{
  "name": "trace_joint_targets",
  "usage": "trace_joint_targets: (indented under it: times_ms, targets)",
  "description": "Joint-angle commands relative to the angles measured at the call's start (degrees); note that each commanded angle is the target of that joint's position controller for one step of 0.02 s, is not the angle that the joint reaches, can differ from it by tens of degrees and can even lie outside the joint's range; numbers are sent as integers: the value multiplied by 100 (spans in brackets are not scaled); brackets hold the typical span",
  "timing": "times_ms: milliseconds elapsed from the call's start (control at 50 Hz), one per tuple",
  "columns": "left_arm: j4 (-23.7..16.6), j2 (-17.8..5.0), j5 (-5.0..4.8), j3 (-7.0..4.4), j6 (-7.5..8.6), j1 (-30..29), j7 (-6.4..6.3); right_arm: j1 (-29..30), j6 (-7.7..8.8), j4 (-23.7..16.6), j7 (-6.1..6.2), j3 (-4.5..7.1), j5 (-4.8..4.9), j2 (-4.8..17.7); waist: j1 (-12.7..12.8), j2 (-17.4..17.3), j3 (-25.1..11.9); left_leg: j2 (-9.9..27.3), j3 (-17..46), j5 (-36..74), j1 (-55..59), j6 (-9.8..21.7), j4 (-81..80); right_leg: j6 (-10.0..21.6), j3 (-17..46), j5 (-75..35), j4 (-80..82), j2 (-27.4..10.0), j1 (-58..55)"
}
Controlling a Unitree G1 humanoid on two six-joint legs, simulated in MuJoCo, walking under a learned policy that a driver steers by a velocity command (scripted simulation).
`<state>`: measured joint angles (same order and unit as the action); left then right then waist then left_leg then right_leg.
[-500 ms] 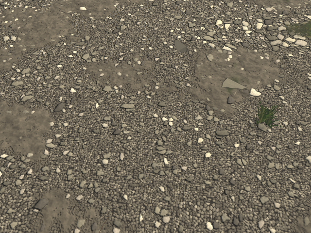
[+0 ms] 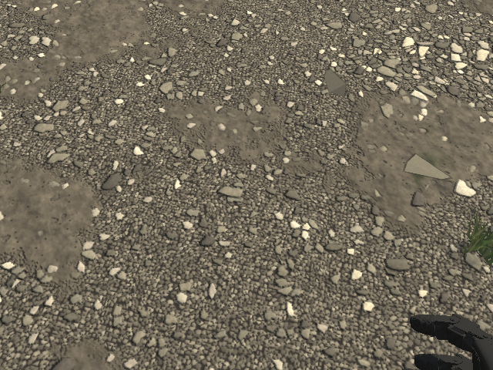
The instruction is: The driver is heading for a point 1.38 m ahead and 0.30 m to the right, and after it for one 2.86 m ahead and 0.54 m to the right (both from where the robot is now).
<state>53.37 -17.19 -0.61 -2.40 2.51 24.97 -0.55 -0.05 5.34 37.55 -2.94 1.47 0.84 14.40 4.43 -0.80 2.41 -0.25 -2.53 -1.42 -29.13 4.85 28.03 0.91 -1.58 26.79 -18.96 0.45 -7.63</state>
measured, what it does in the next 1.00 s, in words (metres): walks ahead: right foot, then left foot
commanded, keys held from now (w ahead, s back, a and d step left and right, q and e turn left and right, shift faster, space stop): w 0.48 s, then no key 0.52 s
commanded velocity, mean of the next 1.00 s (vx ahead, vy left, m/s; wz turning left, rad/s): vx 0.34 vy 0.00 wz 0.00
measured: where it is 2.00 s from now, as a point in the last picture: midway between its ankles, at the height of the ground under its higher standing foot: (286, 291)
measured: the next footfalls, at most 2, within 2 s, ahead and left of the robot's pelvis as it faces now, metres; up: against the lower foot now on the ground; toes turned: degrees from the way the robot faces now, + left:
right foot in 0.52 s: +0.48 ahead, -0.14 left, +0.00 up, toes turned -2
left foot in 0.94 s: +0.53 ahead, +0.10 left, +0.00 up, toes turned +0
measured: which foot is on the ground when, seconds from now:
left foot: down 0.00-0.52, up 0.54-0.92, down 0.94-1.00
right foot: down 0.00-0.02, up 0.04-0.50, down 0.52-1.00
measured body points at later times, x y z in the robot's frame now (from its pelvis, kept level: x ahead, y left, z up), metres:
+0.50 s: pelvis +0.29 -0.02 +0.01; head +0.32 -0.02 +0.46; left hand +0.51 +0.21 -0.07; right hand +0.28 -0.31 -0.12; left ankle +0.14 +0.10 -0.72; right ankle +0.44 -0.14 -0.71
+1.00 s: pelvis +0.45 -0.04 +0.02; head +0.46 -0.03 +0.47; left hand +0.56 +0.22 -0.11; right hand +0.57 -0.31 -0.10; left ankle +0.49 +0.10 -0.72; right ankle +0.44 -0.13 -0.72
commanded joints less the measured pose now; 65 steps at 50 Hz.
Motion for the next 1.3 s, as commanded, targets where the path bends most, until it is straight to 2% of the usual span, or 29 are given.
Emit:
trace_joint_targets:
  times_ms: [20,40,60,80,100,120,200,320,420,480,500,520,540,560,580,600,620,640,680,740,820,900,920,940,960,980,1020,1100,1300]
  targets:
    - [-594,-103,100,76,131,514,19,-2552,-25,298,137,626,-145,1861,-990,-978,-2459,1972,3201,-999,5501,1454,107,88,139,-2041,-4865,-18,3630]
    - [-464,-392,-9,37,291,353,71,-2619,-36,340,131,495,-85,1340,-1142,-1117,-2822,2300,4687,-1668,5601,1596,-878,116,987,580,-5647,282,4390]
    - [-693,-867,-197,-107,374,-310,115,-2134,-34,318,145,396,-40,1095,-1095,-806,-1650,2066,3784,-1868,4740,1247,-1079,185,965,327,-5897,-95,4912]
    - [-821,-853,-216,-95,418,-711,110,-1694,-35,275,151,352,-30,963,-910,-364,-984,1841,2984,-1492,3762,1068,-1248,217,751,-228,-5613,-414,4857]
    - [-845,-766,-130,-102,408,-886,87,-1393,-22,268,128,307,-60,820,-716,-69,-536,1594,2423,-966,2950,973,-1444,172,627,-607,-5226,-626,4689]
    - [-810,-717,-67,-129,348,-777,73,-1215,16,256,112,272,-120,695,-500,-202,-386,1381,2023,-592,2423,895,-1636,136,655,-900,-4957,-810,4332]
    - [-818,-398,13,-69,127,-695,23,-1190,153,456,104,314,-74,811,-256,-299,-175,1204,1287,55,1651,1023,-2137,-132,546,-1360,-4315,-980,4112]
    - [-1213,-204,43,11,242,-2002,100,-1685,63,731,246,354,-33,1063,-696,-155,107,903,559,203,1865,744,-2223,-248,253,-3262,-1986,-754,4206]
    - [-1515,-305,-27,1,312,-2683,260,-2174,-92,1032,285,392,37,1189,-888,-199,197,1360,725,261,2911,661,-1818,-42,300,-3030,-1171,-572,4416]
    - [-1500,-499,-20,-76,334,-2370,318,-2090,-197,1089,332,430,42,1279,-598,-349,-37,1515,775,1299,3386,482,-1236,206,198,-2319,-972,-389,3916]
    - [-1344,-647,21,-169,344,-1802,299,-1933,-245,1071,347,419,22,1275,-244,-342,-358,1289,597,2373,3349,334,-462,344,17,-2378,-769,-179,3112]
    - [-1122,-946,94,-301,351,-1002,252,-1973,-272,1027,374,348,-35,1114,86,-212,-1014,926,364,2525,2942,100,688,529,61,-3055,-823,-274,1804]
    - [-1050,-1451,216,-397,332,-294,212,-2298,-224,861,390,198,-219,738,102,745,-1974,357,115,514,1459,-229,2618,1035,1481,-4651,-1303,-1542,-156]
    - [-965,-1483,200,-393,287,-217,250,-3057,-135,1014,343,69,-123,274,-174,1952,-2646,-562,574,-3532,-210,-537,4229,1903,3646,-4834,-653,-2501,-1378]
    - [-1035,-960,88,-267,266,-284,266,-2679,-86,1106,328,228,17,978,80,1051,-2375,-293,1220,-3585,-531,-510,4722,1705,3325,-4719,-497,-2273,-1027]
    - [-1079,-775,64,-199,264,-752,252,-2168,-85,953,331,269,114,1074,-28,781,-1548,-29,1005,-3229,-813,-493,4658,1513,2393,-5165,-475,-2100,-289]
    - [-1103,-625,72,-149,265,-1126,253,-1893,-118,922,368,255,46,1001,-197,327,-1128,254,794,-2846,-705,-544,4334,1382,1847,-5526,-351,-1830,427]
    - [-1101,-499,89,-120,268,-1384,251,-1782,-183,892,400,277,-30,944,-363,282,-858,433,725,-2545,-451,-582,3954,1295,1516,-5604,-169,-1669,1026]
    - [-1030,-330,203,-68,303,-1640,254,-2019,-351,978,429,246,-50,694,-657,525,-865,543,692,-2123,417,-678,3454,1263,1047,-5838,126,-1418,1820]
    - [-873,-451,211,-88,318,-1879,204,-1940,-461,943,493,187,-99,501,-778,657,-863,540,593,-1641,804,-798,2287,1298,552,-6053,267,-1254,2142]
    - [-612,-614,173,-117,172,-1750,128,-1465,-538,899,497,198,-96,598,-564,618,-927,491,505,-858,1190,-791,1264,1191,457,-4973,355,-1216,2061]
    - [-434,-492,100,-50,41,-1833,115,-1234,-573,889,502,240,-131,621,-605,523,-605,424,424,-631,1676,-608,150,998,663,-2938,225,-1152,2218]
    - [-362,-375,70,-8,25,-1711,116,-1213,-561,900,507,247,-188,655,-627,402,-525,446,479,-116,1947,-528,-383,764,655,-2338,113,-959,2282]
    - [-312,-238,132,41,30,-1520,111,-1178,-543,873,533,285,-217,858,-524,131,-528,751,802,753,2258,-429,-513,488,587,-1746,-91,-713,2405]
    - [-236,-244,210,25,50,-1074,126,-1020,-554,839,567,347,-164,1199,-131,-464,-532,1010,1014,1202,2433,-226,-299,268,353,-1120,-228,-293,2618]
    - [-188,-138,200,59,19,-1015,101,-869,-573,912,540,321,-107,979,-88,-775,-576,903,971,275,2067,-118,-325,129,141,-1043,-142,-130,2314]
    - [-209,-319,149,30,-79,-1502,36,-786,-547,956,470,251,-139,622,-352,-373,-354,618,808,-128,1730,-317,-417,88,105,-1391,-259,-167,2114]
    - [-109,-360,136,12,-184,-1504,-19,-885,-425,1209,450,257,-111,681,-372,-328,-485,523,683,697,1984,-367,-217,116,170,-2125,-361,-261,1900]
    - [251,-339,91,-21,-272,-1509,-73,-700,-481,1653,489,241,-90,664,-390,40,-453,411,578,757,2100,-294,-186,37,135,-2440,-412,-293,1709]
Keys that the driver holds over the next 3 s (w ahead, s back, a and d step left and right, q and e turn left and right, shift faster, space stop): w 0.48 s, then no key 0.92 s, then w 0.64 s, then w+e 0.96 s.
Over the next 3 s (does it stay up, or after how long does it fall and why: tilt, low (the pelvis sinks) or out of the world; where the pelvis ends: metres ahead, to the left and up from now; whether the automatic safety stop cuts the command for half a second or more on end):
stays up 1.19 -0.06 0.03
